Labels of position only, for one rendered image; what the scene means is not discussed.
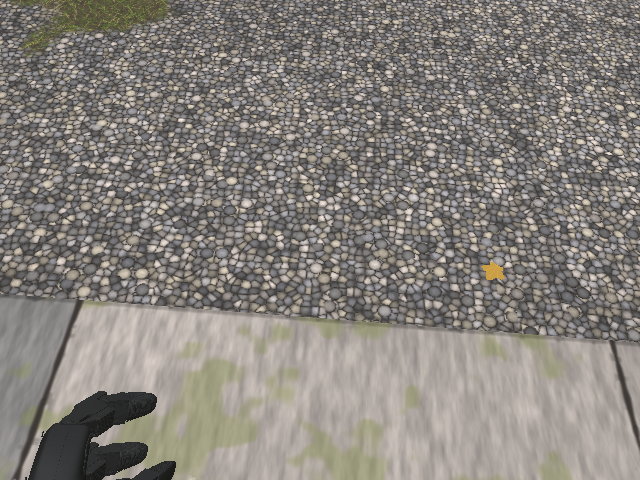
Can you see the left robot hand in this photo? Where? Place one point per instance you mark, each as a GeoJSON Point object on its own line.
{"type": "Point", "coordinates": [65, 451]}

